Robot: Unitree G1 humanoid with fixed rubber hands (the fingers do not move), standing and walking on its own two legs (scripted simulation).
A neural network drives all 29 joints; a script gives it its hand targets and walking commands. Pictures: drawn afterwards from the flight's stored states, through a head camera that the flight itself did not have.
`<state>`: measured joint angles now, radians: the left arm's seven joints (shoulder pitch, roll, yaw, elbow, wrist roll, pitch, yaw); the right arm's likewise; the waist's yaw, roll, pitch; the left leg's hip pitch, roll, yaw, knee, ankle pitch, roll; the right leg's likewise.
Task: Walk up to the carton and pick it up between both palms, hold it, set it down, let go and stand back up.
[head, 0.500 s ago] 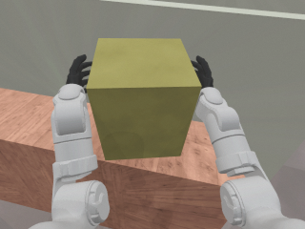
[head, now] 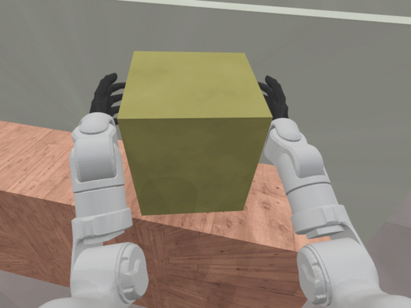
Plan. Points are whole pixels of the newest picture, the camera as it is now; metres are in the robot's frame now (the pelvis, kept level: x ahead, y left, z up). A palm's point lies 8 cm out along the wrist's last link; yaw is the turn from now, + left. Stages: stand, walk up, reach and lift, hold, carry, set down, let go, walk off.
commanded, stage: hold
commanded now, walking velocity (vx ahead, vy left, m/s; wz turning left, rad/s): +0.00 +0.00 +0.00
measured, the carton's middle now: (191, 136) +0.38 +0.01 +0.19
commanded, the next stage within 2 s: none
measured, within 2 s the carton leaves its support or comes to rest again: neither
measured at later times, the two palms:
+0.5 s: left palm (99, 116) +0.36 +0.17 +0.25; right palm (272, 119) +0.36 -0.14 +0.24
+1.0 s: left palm (98, 118) +0.35 +0.17 +0.25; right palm (272, 120) +0.35 -0.14 +0.24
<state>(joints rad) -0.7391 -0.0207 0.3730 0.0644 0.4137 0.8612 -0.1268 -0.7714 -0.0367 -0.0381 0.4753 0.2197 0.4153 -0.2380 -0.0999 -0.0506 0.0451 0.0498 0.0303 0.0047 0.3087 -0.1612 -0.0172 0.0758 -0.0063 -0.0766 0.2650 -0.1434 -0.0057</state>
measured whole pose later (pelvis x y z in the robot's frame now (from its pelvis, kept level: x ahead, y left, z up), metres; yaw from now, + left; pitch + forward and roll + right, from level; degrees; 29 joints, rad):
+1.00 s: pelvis -0.01 +0.00 +0.00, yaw +0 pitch -11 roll +0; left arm -0.76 -0.01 0.37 0.08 0.41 0.87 -0.13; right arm -0.78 -0.02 -0.05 0.48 0.21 0.43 -0.24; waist -0.10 -0.06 0.04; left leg 0.03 0.03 0.00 0.31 -0.15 -0.01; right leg 0.06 -0.01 -0.07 0.27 -0.14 -0.01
